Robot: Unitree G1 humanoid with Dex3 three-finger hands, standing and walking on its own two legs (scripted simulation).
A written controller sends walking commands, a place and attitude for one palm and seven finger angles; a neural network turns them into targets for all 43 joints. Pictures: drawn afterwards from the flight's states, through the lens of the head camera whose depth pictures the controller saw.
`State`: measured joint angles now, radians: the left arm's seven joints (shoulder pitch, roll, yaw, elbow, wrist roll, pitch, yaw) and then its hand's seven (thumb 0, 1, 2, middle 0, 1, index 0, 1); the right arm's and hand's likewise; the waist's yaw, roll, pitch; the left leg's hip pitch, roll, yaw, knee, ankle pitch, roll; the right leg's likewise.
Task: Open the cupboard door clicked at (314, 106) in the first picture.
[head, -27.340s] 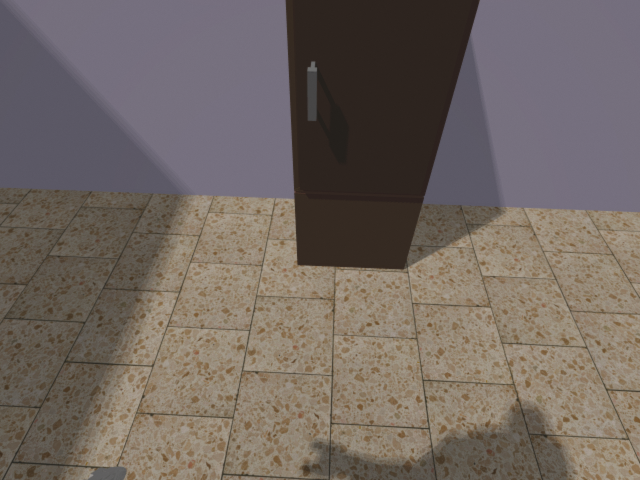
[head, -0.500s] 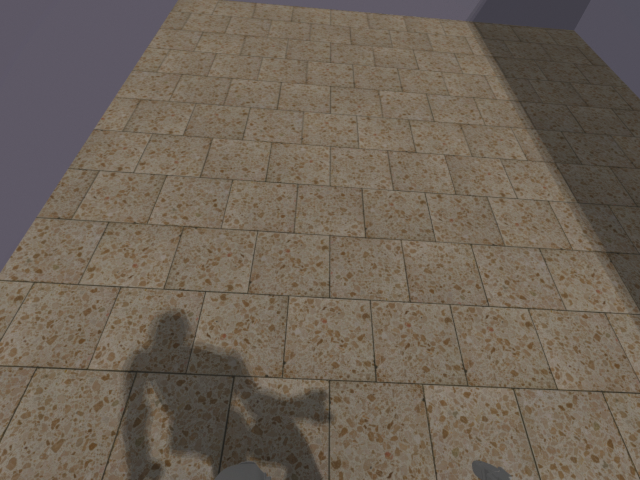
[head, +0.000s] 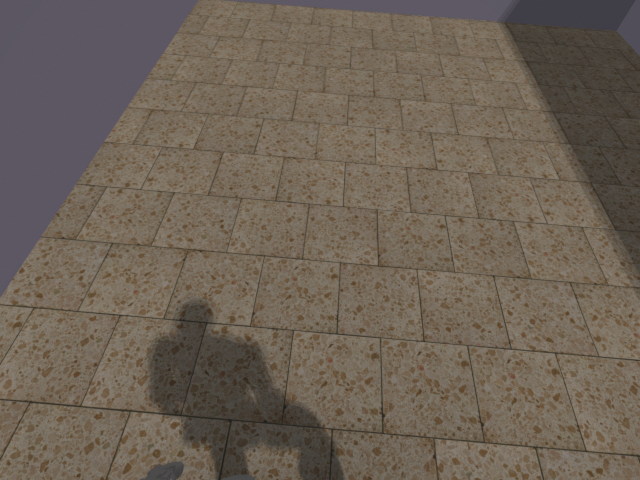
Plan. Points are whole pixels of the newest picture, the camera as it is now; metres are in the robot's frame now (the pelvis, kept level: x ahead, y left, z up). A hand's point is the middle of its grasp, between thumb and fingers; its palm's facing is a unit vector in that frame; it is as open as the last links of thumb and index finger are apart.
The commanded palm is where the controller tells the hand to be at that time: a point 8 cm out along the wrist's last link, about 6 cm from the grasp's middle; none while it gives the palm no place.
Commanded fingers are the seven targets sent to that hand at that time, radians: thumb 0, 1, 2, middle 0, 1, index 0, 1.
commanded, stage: turn to face it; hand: left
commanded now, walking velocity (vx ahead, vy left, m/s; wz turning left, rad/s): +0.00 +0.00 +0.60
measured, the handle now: out of the picture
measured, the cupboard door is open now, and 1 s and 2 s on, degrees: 44 44 44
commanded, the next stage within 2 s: none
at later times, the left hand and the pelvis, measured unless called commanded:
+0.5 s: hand out of the picture +0.07 +0.16 -0.14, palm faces +0.28 -0.91 -0.31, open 7.4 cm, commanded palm none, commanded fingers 0.00 0.90 0.90 -0.20 -0.30 -0.20 -0.30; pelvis +0.05 -0.06 +0.01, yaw +17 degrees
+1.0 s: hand out of the picture +0.01 +0.17 -0.16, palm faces +0.58 -0.76 -0.28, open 7.4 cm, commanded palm none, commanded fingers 0.00 0.90 0.90 -0.20 -0.30 -0.20 -0.30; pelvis +0.07 -0.06 +0.00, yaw +35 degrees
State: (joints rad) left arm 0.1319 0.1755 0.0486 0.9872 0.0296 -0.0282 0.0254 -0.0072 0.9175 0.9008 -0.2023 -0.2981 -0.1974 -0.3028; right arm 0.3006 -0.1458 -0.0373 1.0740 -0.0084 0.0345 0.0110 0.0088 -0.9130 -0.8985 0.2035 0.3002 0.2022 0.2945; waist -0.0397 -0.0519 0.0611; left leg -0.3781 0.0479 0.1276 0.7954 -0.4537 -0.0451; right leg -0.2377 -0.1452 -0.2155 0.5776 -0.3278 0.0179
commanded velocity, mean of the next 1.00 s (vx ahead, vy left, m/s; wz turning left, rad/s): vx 0.00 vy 0.00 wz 0.60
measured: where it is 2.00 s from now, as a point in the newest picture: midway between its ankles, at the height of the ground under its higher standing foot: outside the picture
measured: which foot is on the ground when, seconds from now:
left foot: up 0.00-0.04, down 0.06-0.34, up 0.36-0.74, down 0.76-1.00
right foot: down 0.00-0.04, up 0.06-0.32, down 0.34-0.76, up 0.78-1.00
